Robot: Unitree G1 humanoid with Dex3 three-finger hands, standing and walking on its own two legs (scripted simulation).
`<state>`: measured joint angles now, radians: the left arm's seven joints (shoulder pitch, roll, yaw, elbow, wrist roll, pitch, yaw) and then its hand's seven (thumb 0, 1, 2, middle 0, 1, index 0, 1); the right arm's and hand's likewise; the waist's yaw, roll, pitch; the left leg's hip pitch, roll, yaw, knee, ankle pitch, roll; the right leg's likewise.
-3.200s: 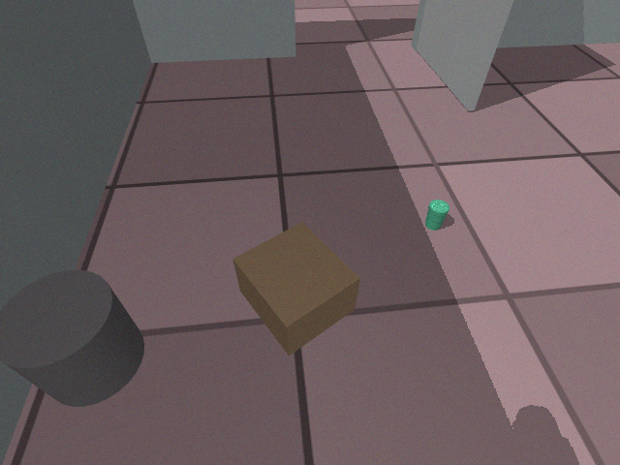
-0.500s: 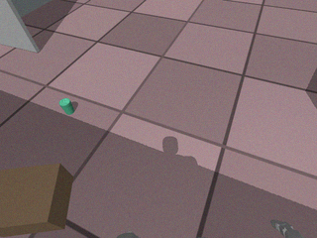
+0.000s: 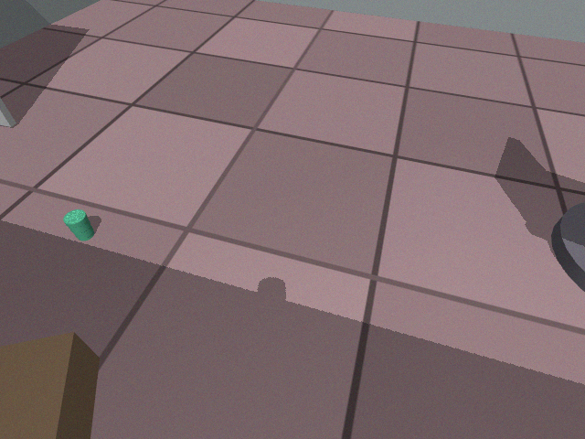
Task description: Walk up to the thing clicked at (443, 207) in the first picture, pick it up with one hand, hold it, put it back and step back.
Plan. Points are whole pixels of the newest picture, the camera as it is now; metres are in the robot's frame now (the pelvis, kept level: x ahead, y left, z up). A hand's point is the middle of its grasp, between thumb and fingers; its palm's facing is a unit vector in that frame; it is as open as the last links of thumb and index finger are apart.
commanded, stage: walk up
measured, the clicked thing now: (80, 226) +1.09 +0.86 -0.69
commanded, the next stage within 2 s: stand in 0.50 s
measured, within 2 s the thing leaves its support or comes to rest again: neither
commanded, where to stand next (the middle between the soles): +0.06 +0.01 m, yaw +1 degrees
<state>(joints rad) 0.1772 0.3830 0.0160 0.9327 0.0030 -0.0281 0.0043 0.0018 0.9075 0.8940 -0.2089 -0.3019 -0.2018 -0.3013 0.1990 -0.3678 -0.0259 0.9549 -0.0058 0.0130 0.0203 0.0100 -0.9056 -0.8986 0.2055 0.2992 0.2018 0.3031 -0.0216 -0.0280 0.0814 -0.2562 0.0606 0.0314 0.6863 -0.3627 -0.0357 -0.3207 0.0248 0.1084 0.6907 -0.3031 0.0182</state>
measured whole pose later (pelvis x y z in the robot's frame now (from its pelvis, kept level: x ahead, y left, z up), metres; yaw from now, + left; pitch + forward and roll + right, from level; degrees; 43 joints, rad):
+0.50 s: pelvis +0.00 +0.01 +0.02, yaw -3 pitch -2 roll +1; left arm 0.13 0.36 0.01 1.08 0.01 -0.02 0.00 0.00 0.91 0.89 -0.21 -0.30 -0.20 -0.30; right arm 0.11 -0.37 -0.03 1.06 0.00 0.01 0.03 0.01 -0.91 -0.90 0.20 0.30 0.20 0.30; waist -0.01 0.02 0.09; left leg -0.19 0.05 0.09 0.51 -0.27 -0.02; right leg -0.28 0.02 0.16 0.53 -0.21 0.04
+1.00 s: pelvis +0.01 +0.01 +0.03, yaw -1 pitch -3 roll +1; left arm 0.10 0.36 -0.01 1.12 0.01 -0.02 -0.01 0.00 0.91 0.89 -0.21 -0.30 -0.20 -0.30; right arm 0.08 -0.35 -0.03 1.13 0.00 0.00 0.02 0.01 -0.91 -0.90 0.20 0.30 0.20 0.30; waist -0.02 -0.01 0.06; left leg -0.10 0.04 0.05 0.36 -0.20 -0.03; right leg -0.17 0.00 0.12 0.38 -0.15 0.04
